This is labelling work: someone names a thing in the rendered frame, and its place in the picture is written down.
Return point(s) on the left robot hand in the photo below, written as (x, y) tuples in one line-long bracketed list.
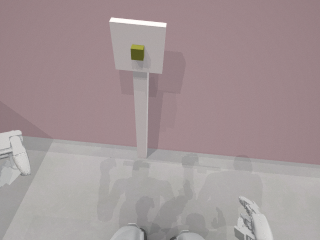
[(19, 164)]

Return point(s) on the panel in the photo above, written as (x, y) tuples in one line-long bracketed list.
[(151, 35)]

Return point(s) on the button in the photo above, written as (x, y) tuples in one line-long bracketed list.
[(137, 52)]

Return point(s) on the right robot hand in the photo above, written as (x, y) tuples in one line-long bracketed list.
[(257, 225)]

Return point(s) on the left robot thigh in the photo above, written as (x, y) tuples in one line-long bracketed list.
[(128, 233)]

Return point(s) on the left robot shin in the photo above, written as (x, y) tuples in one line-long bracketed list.
[(133, 224)]

